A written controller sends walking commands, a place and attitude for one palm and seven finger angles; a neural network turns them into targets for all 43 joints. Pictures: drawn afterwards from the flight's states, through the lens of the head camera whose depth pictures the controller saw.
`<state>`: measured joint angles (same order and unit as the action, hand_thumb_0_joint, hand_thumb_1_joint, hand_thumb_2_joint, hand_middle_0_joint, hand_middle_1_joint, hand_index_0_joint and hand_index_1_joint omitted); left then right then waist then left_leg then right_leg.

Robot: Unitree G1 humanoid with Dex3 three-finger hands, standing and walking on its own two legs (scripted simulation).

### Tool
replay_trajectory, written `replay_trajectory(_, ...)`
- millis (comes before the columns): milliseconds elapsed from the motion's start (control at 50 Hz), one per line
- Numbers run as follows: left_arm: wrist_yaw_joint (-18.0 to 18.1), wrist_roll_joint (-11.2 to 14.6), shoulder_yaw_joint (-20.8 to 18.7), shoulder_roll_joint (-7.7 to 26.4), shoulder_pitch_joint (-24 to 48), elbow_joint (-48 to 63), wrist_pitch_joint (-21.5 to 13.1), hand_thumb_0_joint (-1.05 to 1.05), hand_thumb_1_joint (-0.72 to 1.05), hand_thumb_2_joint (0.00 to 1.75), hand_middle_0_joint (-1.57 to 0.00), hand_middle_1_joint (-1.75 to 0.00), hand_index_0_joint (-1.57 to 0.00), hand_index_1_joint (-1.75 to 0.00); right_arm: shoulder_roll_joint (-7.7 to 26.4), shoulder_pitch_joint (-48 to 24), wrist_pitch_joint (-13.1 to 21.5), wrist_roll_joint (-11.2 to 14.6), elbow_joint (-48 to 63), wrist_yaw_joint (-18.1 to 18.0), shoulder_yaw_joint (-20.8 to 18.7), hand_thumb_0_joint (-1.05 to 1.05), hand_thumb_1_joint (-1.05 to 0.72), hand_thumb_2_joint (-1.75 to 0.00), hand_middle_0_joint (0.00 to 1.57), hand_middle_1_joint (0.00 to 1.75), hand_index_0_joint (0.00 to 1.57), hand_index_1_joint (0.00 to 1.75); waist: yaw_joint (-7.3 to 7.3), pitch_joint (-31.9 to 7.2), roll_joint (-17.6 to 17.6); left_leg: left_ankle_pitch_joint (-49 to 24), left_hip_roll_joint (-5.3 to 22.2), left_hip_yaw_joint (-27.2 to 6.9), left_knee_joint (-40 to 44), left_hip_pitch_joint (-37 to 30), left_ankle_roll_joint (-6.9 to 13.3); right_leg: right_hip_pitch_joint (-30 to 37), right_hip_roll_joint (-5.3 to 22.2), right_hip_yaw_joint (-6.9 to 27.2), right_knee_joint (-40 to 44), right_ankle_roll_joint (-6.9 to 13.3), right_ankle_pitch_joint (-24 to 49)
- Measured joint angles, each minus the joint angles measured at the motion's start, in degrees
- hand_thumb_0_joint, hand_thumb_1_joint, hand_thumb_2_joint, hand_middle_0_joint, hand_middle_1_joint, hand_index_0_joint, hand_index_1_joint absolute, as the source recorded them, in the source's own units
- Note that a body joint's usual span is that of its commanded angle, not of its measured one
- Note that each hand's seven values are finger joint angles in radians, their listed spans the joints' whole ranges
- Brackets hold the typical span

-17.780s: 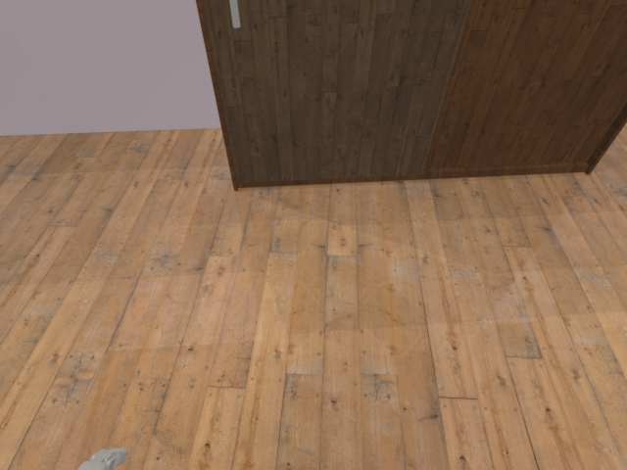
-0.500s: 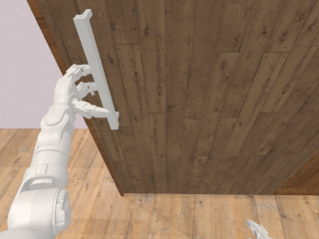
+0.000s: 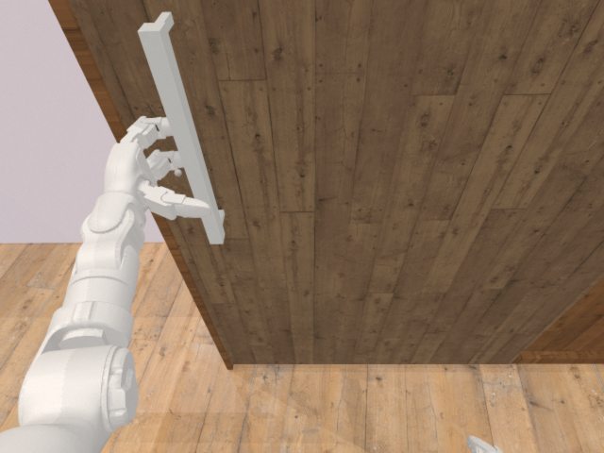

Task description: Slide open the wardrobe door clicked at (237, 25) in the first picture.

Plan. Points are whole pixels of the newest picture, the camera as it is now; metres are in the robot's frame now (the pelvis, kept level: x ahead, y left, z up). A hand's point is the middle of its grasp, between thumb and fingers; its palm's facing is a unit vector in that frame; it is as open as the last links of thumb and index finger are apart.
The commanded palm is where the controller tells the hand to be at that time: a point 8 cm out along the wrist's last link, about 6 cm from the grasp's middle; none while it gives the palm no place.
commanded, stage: slide the fingers in behind the handle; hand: left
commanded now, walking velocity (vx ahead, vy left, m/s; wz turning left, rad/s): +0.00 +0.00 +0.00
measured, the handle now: (196, 150) +0.47 +0.16 +0.17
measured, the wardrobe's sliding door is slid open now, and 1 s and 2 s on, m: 0.00 0.00 0.00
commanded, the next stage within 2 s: move the hooked fingers beside the handle in 0.28 s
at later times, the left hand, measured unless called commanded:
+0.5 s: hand (178, 173) +0.43 +0.18 +0.16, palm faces +0.05 -1.00 +0.00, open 13.8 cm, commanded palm +0.40 +0.22 +0.16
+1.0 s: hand (172, 181) +0.42 +0.18 +0.15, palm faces +0.04 -1.00 +0.00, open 13.9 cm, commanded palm +0.39 +0.23 +0.16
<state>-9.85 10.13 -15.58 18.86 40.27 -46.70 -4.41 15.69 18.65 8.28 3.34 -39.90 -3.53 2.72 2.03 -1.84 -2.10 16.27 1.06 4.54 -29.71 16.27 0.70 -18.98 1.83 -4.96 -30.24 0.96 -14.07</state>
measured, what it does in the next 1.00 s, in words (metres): stands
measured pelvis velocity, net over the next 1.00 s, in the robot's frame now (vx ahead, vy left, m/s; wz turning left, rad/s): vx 0.01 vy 0.00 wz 0.00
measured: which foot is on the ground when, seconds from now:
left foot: down 0.00-1.00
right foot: down 0.00-1.00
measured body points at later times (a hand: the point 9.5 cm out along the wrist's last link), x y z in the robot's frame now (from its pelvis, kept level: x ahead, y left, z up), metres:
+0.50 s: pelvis +0.00 +0.00 +0.00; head +0.02 -0.01 +0.45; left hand +0.42 +0.23 +0.16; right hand +0.11 -0.25 -0.11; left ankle -0.01 +0.11 -0.73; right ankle +0.02 -0.11 -0.73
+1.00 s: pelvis +0.01 +0.00 +0.00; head +0.02 -0.02 +0.45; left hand +0.41 +0.24 +0.16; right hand +0.12 -0.25 -0.11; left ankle -0.01 +0.11 -0.73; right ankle +0.02 -0.11 -0.73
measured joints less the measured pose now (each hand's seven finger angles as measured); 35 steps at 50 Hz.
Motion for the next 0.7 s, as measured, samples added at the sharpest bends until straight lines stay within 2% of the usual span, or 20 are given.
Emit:
replay_trajectory(280, -0.1, 0.3, 0.5, -0.6, 0.1, 0.7, 0.0, -0.01, -0.50, 0.30, -0.33, -1.23, -0.32, -1.21, 0.0, -0.9, 0.0, 0.1, 0.8, 0.1, 0.3, 0.01, -0.91, -0.90, 0.21, 0.30, 0.20, 0.30, -0.39, -0.1, 0.3, 0.2, -0.2, 0.0, -0.4, 0.5, 0.2, -0.4, 0.2, 0.0, -0.3, -0.2, -0.1)
replay_trajectory(500, 1.5, 0.4, 2.2, -1.7, 0.4, 2.3, 1.1, -0.01, -0.50, 0.30, -0.33, -1.23, -0.32, -1.22, 0.0, -0.8, -0.1, 0.2, 0.4, 0.2, -0.1, 0.01, -0.91, -0.90, 0.21, 0.30, 0.20, 0.30, -1.08, -0.1, 0.2, 0.4, -0.4, -0.7, -0.8, 0.9, 0.2, -0.5, 0.5, -0.6, -0.5, -0.3, -0.5)
replay_trajectory(700, -0.4, 0.4, 0.6, -0.7, -0.4, 2.1, 1.2, -0.01, -0.50, 0.30, -0.34, -1.23, -0.33, -1.23, -0.3, -1.3, -0.7, 0.0, 0.9, 0.2, 0.5, 0.02, -0.91, -0.90, 0.21, 0.30, 0.20, 0.30, -0.62, -0.5, 0.3, 0.6, -0.2, -0.4, -0.7, 0.8, 0.1, -0.5, 0.2, -0.2, -0.6, -0.2, -0.6)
